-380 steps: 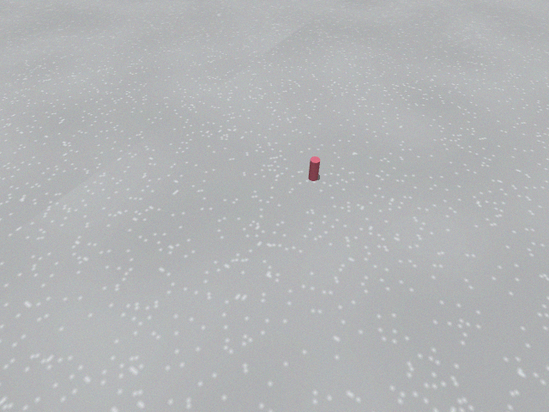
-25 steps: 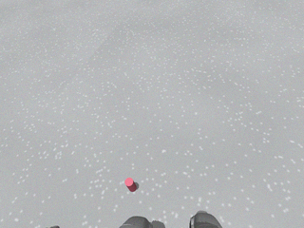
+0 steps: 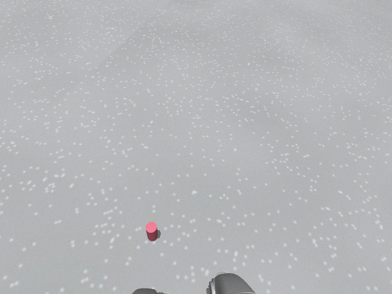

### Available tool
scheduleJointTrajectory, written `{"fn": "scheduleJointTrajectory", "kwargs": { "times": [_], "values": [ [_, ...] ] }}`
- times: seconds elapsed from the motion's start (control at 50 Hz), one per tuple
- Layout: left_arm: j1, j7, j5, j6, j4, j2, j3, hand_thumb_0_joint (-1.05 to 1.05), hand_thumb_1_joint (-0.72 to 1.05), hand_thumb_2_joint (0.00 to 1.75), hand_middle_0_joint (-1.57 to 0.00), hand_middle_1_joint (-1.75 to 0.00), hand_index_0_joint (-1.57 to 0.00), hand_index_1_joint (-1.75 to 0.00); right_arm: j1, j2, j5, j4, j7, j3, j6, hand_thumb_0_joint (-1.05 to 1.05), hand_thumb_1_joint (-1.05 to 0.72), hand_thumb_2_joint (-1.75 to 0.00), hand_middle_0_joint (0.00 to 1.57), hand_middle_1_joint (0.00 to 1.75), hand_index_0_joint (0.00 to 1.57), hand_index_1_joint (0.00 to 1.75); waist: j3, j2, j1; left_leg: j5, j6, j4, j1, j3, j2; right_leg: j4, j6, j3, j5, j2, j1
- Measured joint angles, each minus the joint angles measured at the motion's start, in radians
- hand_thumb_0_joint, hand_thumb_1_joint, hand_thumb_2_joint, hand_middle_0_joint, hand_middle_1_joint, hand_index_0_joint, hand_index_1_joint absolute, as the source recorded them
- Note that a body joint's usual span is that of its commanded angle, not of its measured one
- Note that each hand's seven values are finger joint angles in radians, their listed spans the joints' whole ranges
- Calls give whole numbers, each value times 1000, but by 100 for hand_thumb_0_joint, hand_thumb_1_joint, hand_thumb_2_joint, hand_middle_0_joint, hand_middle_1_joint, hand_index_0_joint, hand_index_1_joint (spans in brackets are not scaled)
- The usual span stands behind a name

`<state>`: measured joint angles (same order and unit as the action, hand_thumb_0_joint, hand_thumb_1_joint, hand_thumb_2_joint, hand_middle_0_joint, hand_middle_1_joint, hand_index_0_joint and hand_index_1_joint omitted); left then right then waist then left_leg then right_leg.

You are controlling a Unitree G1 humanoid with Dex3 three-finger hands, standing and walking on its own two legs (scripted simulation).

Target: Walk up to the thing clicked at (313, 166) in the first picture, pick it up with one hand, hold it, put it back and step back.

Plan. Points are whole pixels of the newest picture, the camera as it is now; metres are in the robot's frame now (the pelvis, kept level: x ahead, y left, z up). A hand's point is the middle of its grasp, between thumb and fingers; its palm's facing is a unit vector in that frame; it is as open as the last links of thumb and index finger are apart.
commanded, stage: walk up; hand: left
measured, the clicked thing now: (152, 231) +0.44 +0.17 -0.68
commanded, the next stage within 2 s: none
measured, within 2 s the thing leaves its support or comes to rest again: neither
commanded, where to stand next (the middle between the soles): +0.08 -0.03 m, yaw -4 degrees
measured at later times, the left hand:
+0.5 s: hand out of the picture +0.12 +0.23 -0.09, palm faces -0.06 -0.84 -0.53, open 7.4 cm
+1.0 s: hand (80, 288) +0.15 +0.26 -0.17, palm faces -0.04 -0.94 -0.33, open 7.4 cm
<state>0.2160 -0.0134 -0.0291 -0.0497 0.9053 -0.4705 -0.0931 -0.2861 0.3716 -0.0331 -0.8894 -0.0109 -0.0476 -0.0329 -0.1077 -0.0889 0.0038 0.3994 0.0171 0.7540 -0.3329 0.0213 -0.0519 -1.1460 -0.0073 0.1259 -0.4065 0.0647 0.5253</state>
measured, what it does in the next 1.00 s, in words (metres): steps on the spot: right foot, then left foot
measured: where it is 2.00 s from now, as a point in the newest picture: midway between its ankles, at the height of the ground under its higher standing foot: outside the picture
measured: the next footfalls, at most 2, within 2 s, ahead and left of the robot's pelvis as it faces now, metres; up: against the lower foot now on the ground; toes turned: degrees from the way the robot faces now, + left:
right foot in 0.20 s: +0.12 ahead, -0.20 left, +0.00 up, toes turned -5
left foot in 0.72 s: +0.12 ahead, +0.13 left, +0.00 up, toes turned -5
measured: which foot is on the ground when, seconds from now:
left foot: down 0.00-0.22, up 0.24-0.70, down 0.72-1.00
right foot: up 0.00-0.18, down 0.20-0.74, up 0.76-1.00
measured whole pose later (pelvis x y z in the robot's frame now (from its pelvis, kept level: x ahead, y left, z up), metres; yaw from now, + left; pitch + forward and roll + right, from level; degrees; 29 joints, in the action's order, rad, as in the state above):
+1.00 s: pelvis +0.05 +0.00 -0.01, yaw -2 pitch -2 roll +0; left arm 0.15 0.00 -0.01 -0.03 0.91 -0.41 -0.05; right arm -0.19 0.37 -0.02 -0.86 -0.03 -0.02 -0.06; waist -0.13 -0.07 0.02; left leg 0.39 0.02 0.80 -0.37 0.05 -0.01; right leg -0.87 -0.03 0.01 -0.54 -0.02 0.36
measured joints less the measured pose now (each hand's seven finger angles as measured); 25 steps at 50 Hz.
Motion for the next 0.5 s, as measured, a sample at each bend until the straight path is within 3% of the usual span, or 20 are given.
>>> {"fn": "scheduleJointTrajectory", "kwargs": {
  "times": [0.08,0.16,0.2,0.22,0.24,0.28,0.32,0.4,0.5],
  "values": [
    [49,-38,-12,-3,16,6,2,1,90,89,-21,-30,-20,-30,-40,42,-1,21,-12,-17,-37,1,-90,-90,21,30,21,30,22,-10,-4,16,1,-20,46,-36,-37,91,11,-21,-61,-32,-57],
    [41,-56,-2,16,14,9,5,1,90,89,-21,-30,-20,-30,-85,84,-3,39,-6,-26,-47,1,-90,-90,21,30,21,30,20,9,-24,34,18,-24,87,-39,-82,231,-1,-78,-110,-77,-90],
    [31,-58,8,41,0,13,6,1,90,89,-21,-30,-20,-30,-99,106,-4,39,0,-27,-35,1,-90,-90,21,30,21,30,15,32,-31,52,22,-5,95,-30,-107,361,-13,-115,-40,-88,-129],
    [25,-54,13,59,-9,18,5,1,90,89,-21,-30,-20,-30,-100,117,-4,35,1,-28,-23,1,-90,-90,21,30,21,30,7,54,-34,66,3,37,84,-11,-122,402,-2,-135,78,-79,-147],
    [20,-47,13,77,-19,25,3,1,90,89,-21,-30,-20,-30,-96,122,-1,28,-3,-28,-7,1,-90,-90,21,30,21,30,-4,75,-36,70,-19,112,57,20,-126,391,7,-150,114,-67,-150],
    [24,-36,12,99,-35,38,8,1,90,89,-21,-30,-20,-30,-79,112,6,15,-5,-28,26,1,-90,-90,20,30,21,30,-7,84,-31,114,-43,287,-12,76,-58,362,4,-152,82,-67,-153],
    [39,-33,13,105,-35,58,25,1,90,89,-21,-30,-20,-30,-64,106,9,9,6,-25,39,1,-90,-90,20,30,21,30,4,103,-20,88,-57,393,-77,77,-3,397,-7,-144,76,-69,-182],
    [81,-6,22,123,-24,87,53,1,90,89,-21,-30,-20,-30,-55,107,6,33,34,-26,44,1,-90,-90,20,30,21,30,19,175,-13,-43,-47,395,-184,48,11,517,4,-146,126,-63,-254],
    [107,52,34,123,-25,79,50,1,90,89,-21,-30,-21,-30,-26,96,-13,70,46,-35,92,1,-90,-90,20,30,21,30,-17,231,-7,-82,-17,368,-252,106,33,523,12,-133,119,-70,-265]
  ]
}}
